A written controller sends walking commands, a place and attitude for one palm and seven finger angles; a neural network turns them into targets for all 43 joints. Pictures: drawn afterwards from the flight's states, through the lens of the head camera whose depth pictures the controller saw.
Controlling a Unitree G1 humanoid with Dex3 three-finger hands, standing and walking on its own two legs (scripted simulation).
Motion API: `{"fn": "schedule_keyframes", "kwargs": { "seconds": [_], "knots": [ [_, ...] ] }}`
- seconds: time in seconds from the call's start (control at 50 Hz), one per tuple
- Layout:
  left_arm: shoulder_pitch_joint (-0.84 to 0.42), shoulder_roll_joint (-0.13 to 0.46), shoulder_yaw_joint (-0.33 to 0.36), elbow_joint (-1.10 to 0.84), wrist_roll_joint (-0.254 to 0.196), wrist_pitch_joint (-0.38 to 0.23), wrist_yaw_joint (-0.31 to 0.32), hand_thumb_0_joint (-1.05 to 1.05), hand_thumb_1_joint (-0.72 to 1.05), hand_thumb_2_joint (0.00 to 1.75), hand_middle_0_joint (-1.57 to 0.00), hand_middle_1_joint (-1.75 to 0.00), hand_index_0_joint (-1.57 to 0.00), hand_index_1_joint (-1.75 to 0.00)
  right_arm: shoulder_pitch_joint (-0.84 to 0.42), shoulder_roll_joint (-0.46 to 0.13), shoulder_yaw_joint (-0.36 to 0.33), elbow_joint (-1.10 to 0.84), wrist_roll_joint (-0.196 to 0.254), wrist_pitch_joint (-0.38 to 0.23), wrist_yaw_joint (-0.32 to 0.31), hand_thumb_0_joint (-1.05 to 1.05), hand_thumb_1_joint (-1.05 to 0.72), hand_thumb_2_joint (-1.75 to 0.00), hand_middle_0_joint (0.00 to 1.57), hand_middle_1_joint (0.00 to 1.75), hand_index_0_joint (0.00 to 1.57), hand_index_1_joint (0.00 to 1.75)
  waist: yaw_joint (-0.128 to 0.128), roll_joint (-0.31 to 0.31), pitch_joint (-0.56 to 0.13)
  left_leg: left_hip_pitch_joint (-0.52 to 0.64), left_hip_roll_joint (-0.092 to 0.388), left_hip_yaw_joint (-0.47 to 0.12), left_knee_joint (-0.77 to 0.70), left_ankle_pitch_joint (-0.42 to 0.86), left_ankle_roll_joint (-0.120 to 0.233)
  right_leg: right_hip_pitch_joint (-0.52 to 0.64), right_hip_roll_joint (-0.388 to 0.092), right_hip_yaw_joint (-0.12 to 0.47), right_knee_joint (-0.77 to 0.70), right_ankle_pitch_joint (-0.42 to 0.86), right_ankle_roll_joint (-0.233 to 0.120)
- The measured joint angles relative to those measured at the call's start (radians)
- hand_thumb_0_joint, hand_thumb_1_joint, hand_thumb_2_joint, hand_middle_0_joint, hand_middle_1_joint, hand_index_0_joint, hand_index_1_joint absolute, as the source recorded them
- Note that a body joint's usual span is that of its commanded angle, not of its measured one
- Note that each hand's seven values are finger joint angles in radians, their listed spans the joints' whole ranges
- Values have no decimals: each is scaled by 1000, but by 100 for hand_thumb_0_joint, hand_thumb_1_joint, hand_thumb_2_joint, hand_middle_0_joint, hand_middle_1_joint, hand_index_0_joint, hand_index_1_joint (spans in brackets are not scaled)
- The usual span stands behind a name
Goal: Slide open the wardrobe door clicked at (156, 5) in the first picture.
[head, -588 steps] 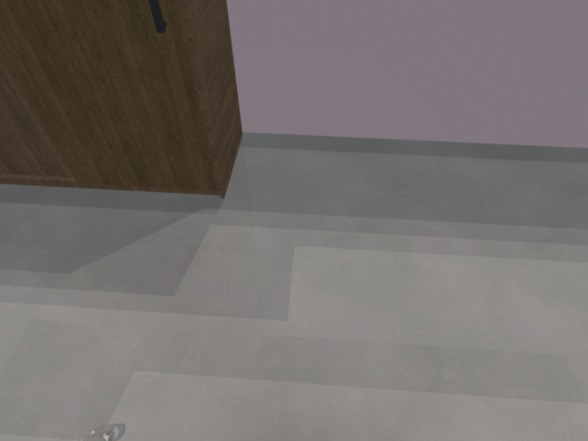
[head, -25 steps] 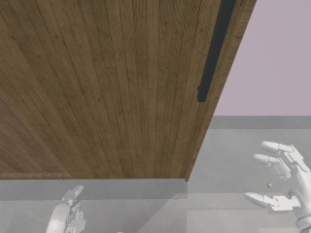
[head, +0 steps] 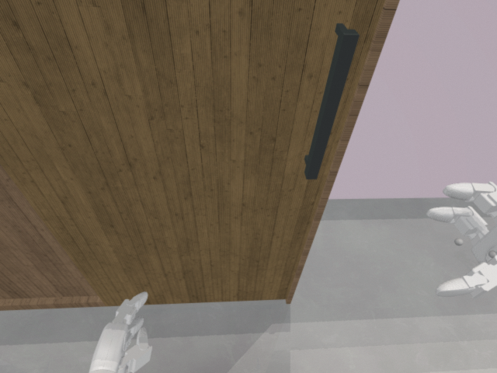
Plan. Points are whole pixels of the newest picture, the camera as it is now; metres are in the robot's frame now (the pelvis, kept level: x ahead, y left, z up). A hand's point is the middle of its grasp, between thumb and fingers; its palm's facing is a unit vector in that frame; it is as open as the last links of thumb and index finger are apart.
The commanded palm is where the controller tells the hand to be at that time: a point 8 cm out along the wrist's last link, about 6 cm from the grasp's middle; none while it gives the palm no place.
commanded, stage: raise the hand with hooked fingers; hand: right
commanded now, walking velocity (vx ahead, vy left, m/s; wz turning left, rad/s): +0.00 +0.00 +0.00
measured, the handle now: (323, 111) +0.52 -0.13 +0.18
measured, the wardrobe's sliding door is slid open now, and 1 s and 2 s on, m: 0.00 0.00 0.00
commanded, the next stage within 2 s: move the hooked fingers beside the handle in 0.60 s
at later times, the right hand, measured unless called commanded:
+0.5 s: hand (457, 228) +0.28 -0.27 +0.16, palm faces +0.05 +1.00 -0.05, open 14.0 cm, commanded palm +0.24 -0.31 +0.17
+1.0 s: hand (432, 209) +0.31 -0.25 +0.16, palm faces +0.00 +1.00 -0.03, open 14.0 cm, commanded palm +0.28 -0.30 +0.16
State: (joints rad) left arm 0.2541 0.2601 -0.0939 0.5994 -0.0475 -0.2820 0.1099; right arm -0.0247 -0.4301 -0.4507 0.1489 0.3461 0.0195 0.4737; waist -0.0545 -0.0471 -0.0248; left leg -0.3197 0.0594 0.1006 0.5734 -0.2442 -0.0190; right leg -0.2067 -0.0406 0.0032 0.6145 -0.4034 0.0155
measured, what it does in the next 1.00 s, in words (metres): stands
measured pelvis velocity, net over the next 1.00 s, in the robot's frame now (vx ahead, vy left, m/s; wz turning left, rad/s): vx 0.00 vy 0.00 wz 0.02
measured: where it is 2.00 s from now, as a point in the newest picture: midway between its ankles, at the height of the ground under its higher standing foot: outside the picture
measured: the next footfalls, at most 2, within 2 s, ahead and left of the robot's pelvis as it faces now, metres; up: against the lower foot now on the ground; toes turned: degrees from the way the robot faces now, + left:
none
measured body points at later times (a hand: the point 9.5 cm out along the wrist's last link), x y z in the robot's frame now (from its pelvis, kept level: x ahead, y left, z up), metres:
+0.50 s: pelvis +0.00 +0.00 +0.01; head -0.01 +0.02 +0.45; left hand +0.17 +0.24 -0.06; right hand +0.27 -0.33 +0.16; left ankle +0.04 +0.14 -0.73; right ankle -0.05 -0.13 -0.73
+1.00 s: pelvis +0.00 +0.00 +0.01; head -0.01 +0.02 +0.46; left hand +0.17 +0.24 -0.07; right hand +0.30 -0.30 +0.16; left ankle +0.04 +0.14 -0.73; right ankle -0.05 -0.13 -0.73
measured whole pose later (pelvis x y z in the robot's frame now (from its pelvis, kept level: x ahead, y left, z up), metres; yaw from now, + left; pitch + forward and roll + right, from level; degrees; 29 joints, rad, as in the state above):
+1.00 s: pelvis +0.00 +0.00 +0.01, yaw +1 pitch -1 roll +0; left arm 0.26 0.27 -0.08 0.61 -0.06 -0.24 0.12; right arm -0.21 -0.42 -0.41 0.29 0.30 0.06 0.45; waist -0.03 -0.04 -0.02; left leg -0.29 0.06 0.08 0.51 -0.21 -0.02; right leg -0.16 -0.04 -0.02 0.53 -0.36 0.02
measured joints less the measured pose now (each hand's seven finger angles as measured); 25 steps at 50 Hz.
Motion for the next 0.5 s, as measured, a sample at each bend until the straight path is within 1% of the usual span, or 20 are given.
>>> {"fn": "schedule_keyframes", "kwargs": {
  "seconds": [0.14, 0.22, 0.3, 0.36, 0.5],
  "knots": [
    [17, 15, 6, 15, -7, 18, 3, 1, 90, 90, -21, -30, -20, -30, -85, -40, -36, 68, 2, 30, 25, -1, 50, -30, 30, 120, 30, 120, 9, -1, 3, 20, -2, -4, -31, 16, 3, 27, 0, -5, -42, 21, 2],
    [21, 27, 15, 8, -11, 27, -3, 1, 90, 90, -21, -30, -20, -30, -101, -52, -42, 91, 6, 46, 35, -1, 50, -30, 30, 120, 30, 120, 17, -1, 1, 19, -3, -10, -38, 22, 3, 31, 1, -12, -55, 29, 3],
    [19, 35, 25, -3, -12, 32, -8, 1, 90, 90, -21, -30, -20, -30, -81, -39, -37, 77, 4, 58, 34, -1, 50, -30, 30, 120, 30, 120, 21, 0, 3, 14, -3, -17, -37, 24, 3, 32, 2, -19, -61, 32, 2],
    [18, 35, 29, -7, -11, 33, -8, 1, 90, 90, -21, -30, -20, -30, -64, -23, -37, 63, 2, 53, 24, -1, 50, -30, 30, 120, 30, 120, 20, 3, 3, 15, -4, -19, -38, 25, 4, 35, 1, -21, -64, 34, 3],
    [12, 23, 23, -7, -11, 29, 4, 1, 90, 90, -21, -30, -20, -30, -65, -8, -30, 50, -15, 40, 1, -1, 50, -30, 30, 120, 30, 120, 9, 8, 12, 33, -7, -16, -49, 29, 6, 50, -2, -18, -71, 37, 4]
  ]
}}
